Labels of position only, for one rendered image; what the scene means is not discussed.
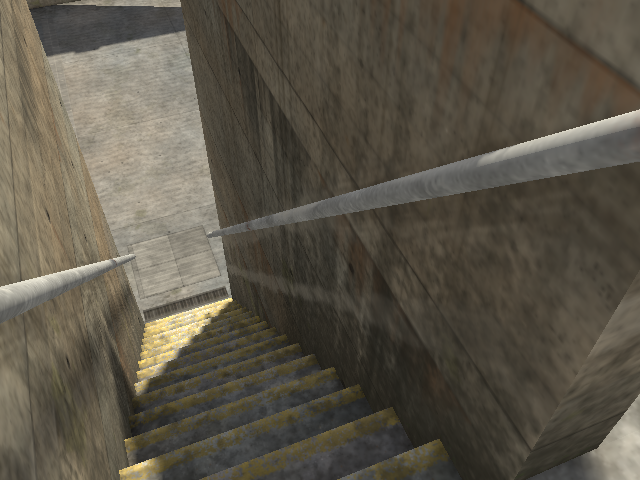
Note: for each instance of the stairs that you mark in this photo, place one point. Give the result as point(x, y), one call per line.
point(220, 396)

